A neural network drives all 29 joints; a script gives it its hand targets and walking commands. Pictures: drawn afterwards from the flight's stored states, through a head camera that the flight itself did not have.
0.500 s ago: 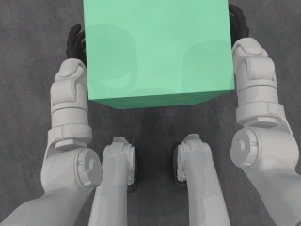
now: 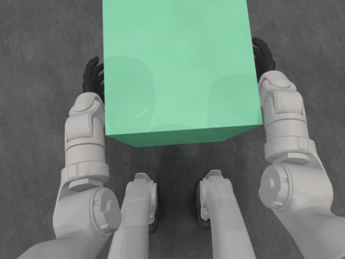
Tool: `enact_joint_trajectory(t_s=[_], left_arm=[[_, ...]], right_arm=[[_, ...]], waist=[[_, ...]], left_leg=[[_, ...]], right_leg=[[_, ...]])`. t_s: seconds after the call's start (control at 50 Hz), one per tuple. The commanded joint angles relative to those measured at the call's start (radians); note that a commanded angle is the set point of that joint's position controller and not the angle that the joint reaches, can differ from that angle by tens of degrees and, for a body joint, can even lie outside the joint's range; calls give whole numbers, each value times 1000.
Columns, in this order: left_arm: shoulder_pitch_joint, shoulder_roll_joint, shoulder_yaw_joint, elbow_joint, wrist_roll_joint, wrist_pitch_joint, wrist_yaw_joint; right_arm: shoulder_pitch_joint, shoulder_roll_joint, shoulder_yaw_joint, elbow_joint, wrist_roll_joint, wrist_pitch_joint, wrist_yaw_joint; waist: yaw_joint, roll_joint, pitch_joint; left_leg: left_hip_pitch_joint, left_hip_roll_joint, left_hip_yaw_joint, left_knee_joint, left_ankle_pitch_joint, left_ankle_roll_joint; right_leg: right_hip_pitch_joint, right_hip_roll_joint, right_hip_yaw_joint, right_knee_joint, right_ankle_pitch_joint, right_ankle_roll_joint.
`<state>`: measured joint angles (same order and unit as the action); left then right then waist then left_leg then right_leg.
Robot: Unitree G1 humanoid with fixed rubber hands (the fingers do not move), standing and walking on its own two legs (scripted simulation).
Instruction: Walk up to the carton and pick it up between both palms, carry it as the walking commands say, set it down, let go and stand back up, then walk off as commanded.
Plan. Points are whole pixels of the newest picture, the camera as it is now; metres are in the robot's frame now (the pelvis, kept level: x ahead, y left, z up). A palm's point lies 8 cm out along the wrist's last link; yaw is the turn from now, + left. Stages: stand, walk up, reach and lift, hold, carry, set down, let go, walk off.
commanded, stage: reach and lift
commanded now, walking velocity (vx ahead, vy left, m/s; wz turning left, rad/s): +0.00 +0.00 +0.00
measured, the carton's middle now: (177, 87) +0.50 -0.01 -0.13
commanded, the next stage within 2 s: none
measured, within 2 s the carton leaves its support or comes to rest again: neither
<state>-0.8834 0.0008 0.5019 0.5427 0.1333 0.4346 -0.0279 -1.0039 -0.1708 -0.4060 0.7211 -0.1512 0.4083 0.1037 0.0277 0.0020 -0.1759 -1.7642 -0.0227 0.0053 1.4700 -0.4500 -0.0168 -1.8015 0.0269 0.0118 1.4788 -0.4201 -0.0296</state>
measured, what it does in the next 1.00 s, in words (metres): rises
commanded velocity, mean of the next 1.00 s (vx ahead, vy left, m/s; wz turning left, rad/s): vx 0.00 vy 0.00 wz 0.00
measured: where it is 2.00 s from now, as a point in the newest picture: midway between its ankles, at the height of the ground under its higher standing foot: (177, 214)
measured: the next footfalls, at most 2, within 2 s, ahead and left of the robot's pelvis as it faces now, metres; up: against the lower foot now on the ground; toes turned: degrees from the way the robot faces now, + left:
none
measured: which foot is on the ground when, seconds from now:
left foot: down 0.00-1.00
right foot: down 0.00-1.00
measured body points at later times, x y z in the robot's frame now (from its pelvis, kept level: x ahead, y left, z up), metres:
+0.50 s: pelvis +0.02 +0.00 +0.07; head +0.24 -0.02 +0.46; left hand +0.45 +0.18 +0.01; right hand +0.48 -0.19 +0.00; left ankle +0.09 +0.12 -0.54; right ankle +0.10 -0.10 -0.54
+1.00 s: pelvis +0.05 +0.00 +0.14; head +0.23 -0.01 +0.55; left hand +0.43 +0.18 +0.08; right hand +0.46 -0.18 +0.07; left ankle +0.09 +0.12 -0.54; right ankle +0.10 -0.10 -0.54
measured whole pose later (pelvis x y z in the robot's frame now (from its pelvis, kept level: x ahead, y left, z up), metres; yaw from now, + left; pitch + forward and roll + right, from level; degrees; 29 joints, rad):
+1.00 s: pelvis +0.05 +0.00 +0.14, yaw -1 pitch +30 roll +1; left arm -0.53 -0.09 0.46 0.39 0.20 0.42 -0.10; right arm -0.64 -0.05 -0.39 0.55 -0.20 0.39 0.16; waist 0.05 0.00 -0.13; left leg -1.10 -0.02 -0.02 0.89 -0.32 -0.01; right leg -1.12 0.03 0.02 0.90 -0.30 -0.03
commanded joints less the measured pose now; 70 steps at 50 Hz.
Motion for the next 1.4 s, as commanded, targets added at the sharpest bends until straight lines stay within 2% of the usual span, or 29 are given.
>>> enact_joint_trajectory(t_s=[0.0,0.66,1.06,1.38], left_arm=[[-720,-947,-564,-53,-147,-28,-240],[-399,-1006,-613,-113,-94,-42,-292],[-177,-1011,-667,-184,-70,-39,-288],[-30,-982,-682,-221,-64,-11,-279]], right_arm=[[-526,1068,474,-22,137,-4,234],[-233,1126,530,-114,97,-29,266],[-45,1108,562,-195,73,-31,282],[89,1105,577,-245,48,-4,263]], waist=[[5,-71,-973],[18,-57,-783],[22,-47,-647],[18,-37,-481]], left_leg=[[440,-124,44,-156,202,7],[774,-108,-1,-491,331,16],[1048,-88,-25,-715,436,12],[1257,-78,-36,-878,458,17]], right_leg=[[705,106,-3,-170,248,18],[1060,92,34,-490,377,15],[1285,77,51,-701,470,10],[1485,57,60,-860,494,10]])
